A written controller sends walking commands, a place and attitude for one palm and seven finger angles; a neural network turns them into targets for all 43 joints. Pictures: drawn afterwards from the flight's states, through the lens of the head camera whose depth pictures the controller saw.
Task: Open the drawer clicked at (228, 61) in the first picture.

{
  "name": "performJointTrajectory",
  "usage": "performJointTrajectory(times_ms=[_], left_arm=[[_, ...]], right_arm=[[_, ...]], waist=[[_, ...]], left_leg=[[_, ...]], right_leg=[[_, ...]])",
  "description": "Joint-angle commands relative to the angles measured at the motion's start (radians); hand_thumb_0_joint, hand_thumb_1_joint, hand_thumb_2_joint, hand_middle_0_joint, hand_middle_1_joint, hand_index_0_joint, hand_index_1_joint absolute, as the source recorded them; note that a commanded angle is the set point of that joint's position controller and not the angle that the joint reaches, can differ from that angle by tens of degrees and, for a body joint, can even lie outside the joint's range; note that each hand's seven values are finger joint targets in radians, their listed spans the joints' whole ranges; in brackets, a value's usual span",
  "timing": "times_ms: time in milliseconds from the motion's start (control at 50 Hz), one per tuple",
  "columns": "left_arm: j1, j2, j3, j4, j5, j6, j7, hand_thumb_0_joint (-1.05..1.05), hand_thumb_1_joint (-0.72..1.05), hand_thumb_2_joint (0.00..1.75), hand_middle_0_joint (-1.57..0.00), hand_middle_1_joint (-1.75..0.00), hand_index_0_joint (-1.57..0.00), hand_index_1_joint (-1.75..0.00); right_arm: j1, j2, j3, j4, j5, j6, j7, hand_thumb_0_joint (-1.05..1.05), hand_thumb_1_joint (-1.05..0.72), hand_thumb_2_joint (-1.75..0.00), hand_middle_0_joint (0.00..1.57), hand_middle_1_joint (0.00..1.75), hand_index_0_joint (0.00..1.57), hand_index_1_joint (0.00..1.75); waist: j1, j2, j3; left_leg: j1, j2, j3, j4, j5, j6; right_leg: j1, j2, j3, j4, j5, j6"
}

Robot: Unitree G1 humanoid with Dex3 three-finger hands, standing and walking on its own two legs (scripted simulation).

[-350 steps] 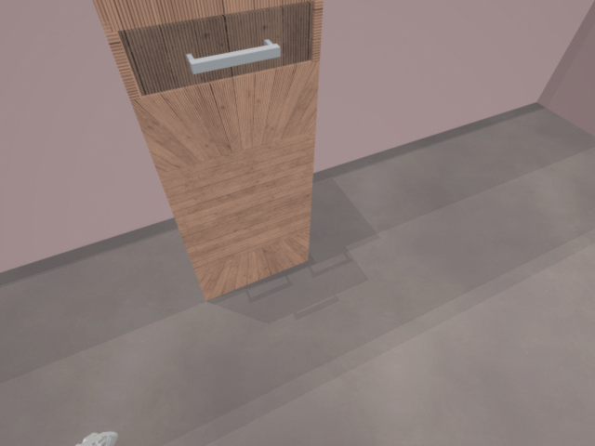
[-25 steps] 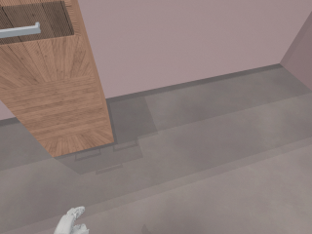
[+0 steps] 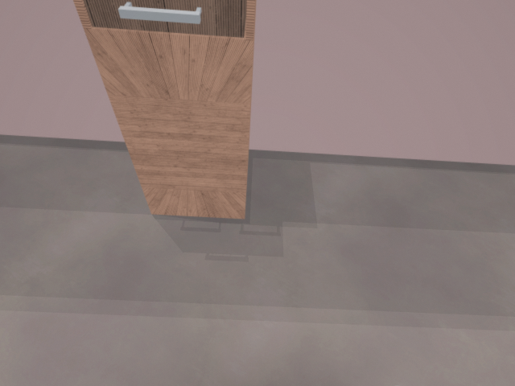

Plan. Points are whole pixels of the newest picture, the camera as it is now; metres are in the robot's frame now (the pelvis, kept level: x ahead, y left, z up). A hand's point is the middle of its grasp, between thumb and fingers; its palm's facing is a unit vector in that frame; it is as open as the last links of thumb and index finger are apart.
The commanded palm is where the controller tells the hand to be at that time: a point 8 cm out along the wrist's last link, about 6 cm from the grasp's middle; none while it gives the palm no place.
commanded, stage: take the last steps up to it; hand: left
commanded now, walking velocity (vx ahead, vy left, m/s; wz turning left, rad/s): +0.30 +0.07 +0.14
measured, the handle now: (162, 11) +0.85 +0.32 +0.15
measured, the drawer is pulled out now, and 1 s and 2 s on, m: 0.00 0.00 0.00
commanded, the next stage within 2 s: come to a stop and stand still in 0.94 s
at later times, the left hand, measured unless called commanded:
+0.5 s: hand out of the picture +0.13 +0.18 -0.15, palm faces +0.15 -0.97 -0.21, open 7.3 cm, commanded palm none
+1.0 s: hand (124, 318) +0.24 +0.28 -0.17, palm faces +0.12 -0.98 -0.16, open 7.4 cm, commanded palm none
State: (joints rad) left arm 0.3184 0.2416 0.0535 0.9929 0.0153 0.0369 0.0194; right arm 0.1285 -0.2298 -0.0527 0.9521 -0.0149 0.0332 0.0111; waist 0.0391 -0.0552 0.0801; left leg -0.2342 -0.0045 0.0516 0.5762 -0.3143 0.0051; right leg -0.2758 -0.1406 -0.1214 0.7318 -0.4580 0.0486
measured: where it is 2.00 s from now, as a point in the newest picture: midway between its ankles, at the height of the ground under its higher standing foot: (213, 362)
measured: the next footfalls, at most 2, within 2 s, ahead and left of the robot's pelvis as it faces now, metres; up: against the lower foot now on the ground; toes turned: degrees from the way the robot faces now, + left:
right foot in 0.38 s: +0.16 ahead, -0.11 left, +0.00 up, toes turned -5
left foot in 0.78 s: +0.30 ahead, +0.19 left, +0.00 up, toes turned +14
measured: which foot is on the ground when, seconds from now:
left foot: down 0.00-0.38, up 0.40-0.76, down 0.78-1.00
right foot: up 0.00-0.36, down 0.38-0.80, up 0.82-1.00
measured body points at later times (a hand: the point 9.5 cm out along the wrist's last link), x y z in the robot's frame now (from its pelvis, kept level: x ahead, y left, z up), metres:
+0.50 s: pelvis +0.10 +0.00 +0.01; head +0.09 -0.02 +0.46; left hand +0.12 +0.23 -0.13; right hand +0.07 -0.24 -0.16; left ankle +0.04 +0.11 -0.66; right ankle +0.12 -0.11 -0.73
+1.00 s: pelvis +0.26 +0.10 +0.02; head +0.26 +0.12 +0.47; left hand +0.23 +0.33 -0.15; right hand +0.31 -0.13 -0.13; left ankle +0.26 +0.18 -0.73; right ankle +0.25 -0.03 -0.65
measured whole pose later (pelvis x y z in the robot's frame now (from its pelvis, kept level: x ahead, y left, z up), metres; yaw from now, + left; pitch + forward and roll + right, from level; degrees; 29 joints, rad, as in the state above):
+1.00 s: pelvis +0.26 +0.10 +0.02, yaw +3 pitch -1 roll +0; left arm 0.31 0.17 0.06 1.10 0.03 -0.01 0.00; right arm 0.26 -0.15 -0.05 1.04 -0.02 -0.07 -0.03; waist 0.01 -0.04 0.02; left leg -0.19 0.02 0.21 0.42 -0.22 0.06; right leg -0.48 -0.10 -0.09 1.11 -0.31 0.00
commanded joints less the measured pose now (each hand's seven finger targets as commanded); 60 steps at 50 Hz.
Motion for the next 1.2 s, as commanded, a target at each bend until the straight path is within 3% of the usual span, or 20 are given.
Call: performJointTrajectory(times_ms=[0,60,240,300,320,340,360,380,400,440,500,660,720,740,780,820,880,1020,1100,1180], left_arm=[[-0.172,0.085,0.017,-0.117,0.009,-0.024,-0.015,0.00,0.90,0.90,-0.20,-0.30,-0.20,-0.30],[-0.060,0.050,0.007,-0.053,0.012,-0.033,-0.036,0.00,0.90,0.90,-0.20,-0.30,-0.20,-0.30],[-0.120,0.000,-0.006,-0.064,0.012,-0.053,-0.036,0.00,0.90,0.90,-0.20,-0.30,-0.20,-0.30],[-0.027,-0.001,0.001,-0.025,0.012,-0.067,-0.034,0.00,0.90,0.90,-0.20,-0.30,-0.20,-0.30],[0.040,0.021,0.010,0.001,0.014,-0.076,-0.030,0.00,0.90,0.90,-0.20,-0.30,-0.20,-0.30],[0.150,0.084,0.024,0.035,0.021,-0.089,-0.022,0.00,0.90,0.90,-0.20,-0.30,-0.20,-0.30],[0.251,0.174,0.044,0.056,0.019,-0.092,-0.014,0.00,0.90,0.90,-0.20,-0.30,-0.20,-0.30],[0.260,0.177,0.046,0.062,0.002,-0.092,-0.006,0.00,0.90,0.90,-0.20,-0.30,-0.20,-0.30],[0.184,0.148,0.043,0.046,0.004,-0.089,-0.003,0.00,0.90,0.90,-0.20,-0.30,-0.20,-0.30],[0.074,0.064,0.021,0.023,0.009,-0.094,0.006,0.00,0.90,0.90,-0.20,-0.30,-0.20,-0.30],[0.050,0.023,0.011,0.031,0.012,-0.106,0.006,0.00,0.90,0.90,-0.20,-0.30,-0.20,-0.30],[0.120,0.057,0.018,0.096,0.014,-0.114,-0.001,0.00,0.90,0.90,-0.20,-0.30,-0.20,-0.30],[0.077,0.063,0.030,0.091,0.013,-0.098,0.001,0.00,0.90,0.90,-0.20,-0.30,-0.20,-0.30],[0.088,0.037,0.024,0.094,0.011,-0.091,-0.002,0.00,0.90,0.90,-0.20,-0.30,-0.20,-0.30],[0.098,-0.056,0.004,0.047,0.001,-0.082,-0.014,0.00,0.90,0.90,-0.20,-0.30,-0.20,-0.30],[0.017,-0.044,0.005,0.036,0.004,-0.076,-0.010,0.00,0.90,0.90,-0.20,-0.30,-0.20,-0.30],[0.043,-0.060,0.007,0.078,0.012,-0.073,-0.028,0.00,0.90,0.90,-0.20,-0.30,-0.20,-0.30],[0.005,-0.066,0.005,0.050,0.011,-0.042,-0.019,0.00,0.90,0.90,-0.20,-0.30,-0.20,-0.30],[-0.042,-0.075,-0.011,0.041,0.003,-0.032,0.001,0.00,0.90,0.90,-0.20,-0.30,-0.20,-0.30],[-0.022,-0.012,-0.003,0.029,0.007,-0.030,0.013,0.00,0.90,0.90,-0.20,-0.30,-0.20,-0.30]], right_arm=[[0.182,-0.199,-0.035,-0.001,-0.011,-0.031,-0.027,0.00,-0.90,-0.90,0.20,0.30,0.20,0.30],[0.103,-0.138,-0.011,-0.016,-0.007,-0.054,-0.030,0.00,-0.90,-0.90,0.20,0.30,0.20,0.30],[0.219,-0.110,-0.016,0.057,-0.008,-0.073,-0.031,0.00,-0.90,-0.90,0.20,0.30,0.20,0.30],[0.211,-0.091,-0.010,0.079,-0.007,-0.073,-0.033,0.00,-0.90,-0.90,0.20,0.30,0.20,0.30],[0.214,-0.070,-0.006,0.087,-0.003,-0.076,-0.033,0.00,-0.90,-0.90,0.20,0.30,0.20,0.30],[0.223,-0.029,0.000,0.081,0.005,-0.083,-0.028,0.00,-0.90,-0.90,0.20,0.30,0.20,0.30],[0.207,0.010,0.004,0.041,0.006,-0.087,-0.019,0.00,-0.90,-0.90,0.20,0.30,0.20,0.30],[0.187,-0.059,-0.010,0.030,-0.005,-0.072,-0.015,0.00,-0.90,-0.90,0.20,0.30,0.20,0.30],[0.131,-0.048,-0.018,0.030,-0.007,-0.069,-0.009,0.00,-0.90,-0.90,0.20,0.30,0.20,0.30],[0.131,-0.021,-0.019,0.047,-0.014,-0.057,0.003,0.00,-0.90,-0.90,0.20,0.30,0.20,0.30],[0.216,0.040,-0.015,0.080,-0.016,-0.039,0.012,0.00,-0.90,-0.90,0.20,0.30,0.20,0.30],[0.069,0.048,-0.008,0.019,-0.006,-0.062,0.030,0.00,-0.90,-0.90,0.20,0.30,0.20,0.30],[0.170,0.023,-0.017,0.046,-0.005,-0.078,0.021,0.00,-0.90,-0.90,0.20,0.30,0.20,0.30],[0.257,-0.013,-0.023,0.078,-0.008,-0.085,0.012,0.00,-0.90,-0.90,0.20,0.30,0.20,0.30],[0.472,-0.197,-0.060,0.125,-0.017,-0.088,-0.015,0.00,-0.90,-0.90,0.20,0.30,0.20,0.30],[0.351,-0.139,-0.042,0.112,-0.012,-0.079,-0.033,0.00,-0.90,-0.90,0.20,0.30,0.20,0.30],[0.217,-0.018,-0.004,0.085,-0.007,-0.106,-0.037,0.00,-0.90,-0.90,0.20,0.30,0.20,0.30],[0.245,-0.008,0.003,0.111,-0.004,-0.114,-0.044,0.00,-0.90,-0.90,0.20,0.30,0.20,0.30],[0.230,-0.003,0.015,0.131,-0.009,-0.094,-0.053,0.00,-0.90,-0.90,0.20,0.30,0.20,0.30],[0.222,-0.011,-0.008,0.145,0.000,-0.059,-0.057,0.00,-0.90,-0.90,0.20,0.30,0.20,0.30]], waist=[[-0.123,0.287,-0.018],[-0.048,0.225,0.015],[-0.063,0.163,0.026],[-0.011,0.136,0.012],[0.019,0.086,-0.001],[0.063,-0.063,-0.060],[0.092,-0.286,-0.074],[0.088,-0.246,-0.074],[0.073,-0.171,0.007],[0.012,-0.027,0.080],[-0.037,-0.056,0.038],[-0.001,-0.089,0.036],[-0.061,-0.045,0.003],[-0.097,0.054,-0.038],[-0.156,0.440,-0.123],[-0.126,0.309,-0.060],[-0.049,0.154,-0.006],[-0.025,0.122,-0.023],[-0.028,0.131,-0.014],[-0.015,0.134,0.002]], left_leg=[[0.150,0.342,-0.436,-0.364,-0.117,0.213],[0.070,0.236,-0.277,-0.381,-0.036,0.164],[0.081,0.237,-0.261,-0.364,0.049,0.195],[-0.001,0.197,-0.214,-0.249,0.067,0.153],[-0.082,0.149,-0.181,-0.143,0.039,0.120],[-0.205,0.065,-0.087,0.078,-0.023,0.074],[-0.392,-0.029,0.006,0.337,-0.244,0.034],[-0.405,0.020,-0.062,0.493,-0.259,0.033],[-0.444,0.060,-0.084,0.582,-0.170,0.031],[-0.413,0.113,-0.078,0.584,-0.032,0.014],[-0.304,0.120,-0.016,0.476,0.062,-0.016],[-0.230,0.112,0.061,0.124,0.105,-0.026],[0.019,0.080,0.092,-0.018,0.118,-0.015],[0.169,0.068,0.087,-0.075,0.102,-0.014],[0.337,0.402,-0.404,-0.312,0.000,0.106],[0.182,0.425,-0.412,-0.395,-0.184,0.139],[0.035,0.326,-0.171,-0.403,0.066,0.114],[0.137,0.308,-0.029,-0.378,0.477,0.161],[0.093,0.292,0.017,-0.275,0.781,0.135],[0.094,0.257,0.020,-0.142,0.700,0.078]], right_leg=[[-0.380,0.028,0.082,0.388,-0.092,-0.013],[-0.294,0.024,0.055,0.346,0.058,-0.007],[-0.163,0.047,0.021,-0.010,0.101,0.002],[0.044,0.087,-0.007,-0.177,0.195,-0.006],[0.184,0.071,0.025,-0.259,0.214,-0.017],[0.355,-0.068,0.196,-0.347,0.102,-0.062],[0.447,-0.306,0.540,-0.502,0.033,-0.164],[0.354,-0.359,0.641,-0.590,-0.148,-0.209],[0.238,-0.342,0.626,-0.626,-0.284,-0.222],[0.071,-0.279,0.438,-0.619,-0.172,-0.183],[0.012,-0.178,0.184,-0.602,0.057,-0.138],[0.090,-0.164,0.104,-0.542,0.233,-0.153],[-0.003,-0.137,0.064,-0.419,0.174,-0.128],[-0.056,-0.085,0.032,-0.275,0.194,-0.109],[-0.307,0.119,-0.059,0.282,-0.164,-0.043],[-0.376,0.045,0.078,0.496,-0.053,-0.076],[-0.279,-0.002,0.083,0.444,0.129,-0.058],[-0.294,0.007,0.078,0.267,0.212,-0.019],[-0.115,0.046,0.051,0.013,0.224,-0.023],[0.002,0.058,0.032,-0.216,0.377,-0.031]])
